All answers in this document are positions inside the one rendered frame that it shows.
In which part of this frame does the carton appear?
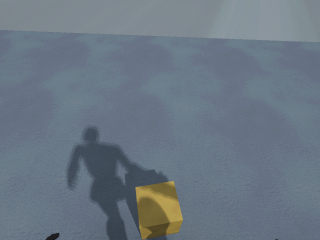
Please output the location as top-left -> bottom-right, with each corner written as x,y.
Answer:
135,181 -> 183,240

